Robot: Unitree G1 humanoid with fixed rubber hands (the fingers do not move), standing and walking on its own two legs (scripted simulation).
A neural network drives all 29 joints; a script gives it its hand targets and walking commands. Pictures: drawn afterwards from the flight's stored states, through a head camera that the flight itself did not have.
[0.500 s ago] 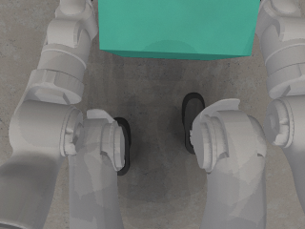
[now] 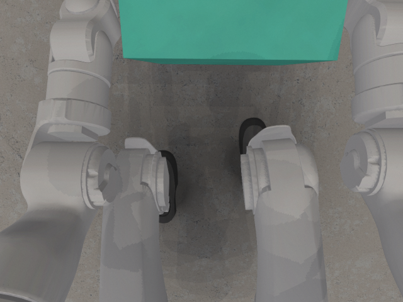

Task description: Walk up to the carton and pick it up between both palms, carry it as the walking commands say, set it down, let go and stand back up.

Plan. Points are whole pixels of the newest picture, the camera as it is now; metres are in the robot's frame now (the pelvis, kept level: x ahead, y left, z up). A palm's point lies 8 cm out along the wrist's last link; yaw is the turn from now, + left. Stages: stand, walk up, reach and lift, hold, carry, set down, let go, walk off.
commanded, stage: reach and lift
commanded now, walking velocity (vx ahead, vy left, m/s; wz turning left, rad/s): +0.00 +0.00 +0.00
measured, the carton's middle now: out of the picture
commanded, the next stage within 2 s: none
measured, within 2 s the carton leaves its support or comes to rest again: neither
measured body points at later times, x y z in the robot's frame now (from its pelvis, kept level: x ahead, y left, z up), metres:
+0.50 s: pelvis -0.01 +0.00 +0.04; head +0.34 -0.07 +0.30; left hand +0.57 +0.08 -0.08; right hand +0.52 -0.27 -0.09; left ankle +0.12 +0.13 -0.36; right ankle +0.17 -0.13 -0.36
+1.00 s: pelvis -0.02 +0.00 +0.10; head +0.32 -0.07 +0.37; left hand +0.55 +0.09 +0.00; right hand +0.50 -0.26 -0.02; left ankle +0.12 +0.13 -0.36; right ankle +0.17 -0.13 -0.36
